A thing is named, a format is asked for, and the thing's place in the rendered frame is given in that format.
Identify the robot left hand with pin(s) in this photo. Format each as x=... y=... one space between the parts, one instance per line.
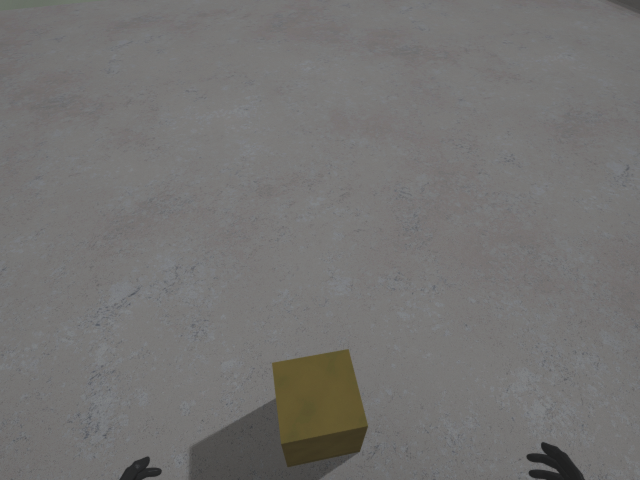
x=138 y=470

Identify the carton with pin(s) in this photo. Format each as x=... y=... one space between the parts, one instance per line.
x=320 y=411

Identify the robot right hand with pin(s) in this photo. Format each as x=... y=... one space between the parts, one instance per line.
x=556 y=459

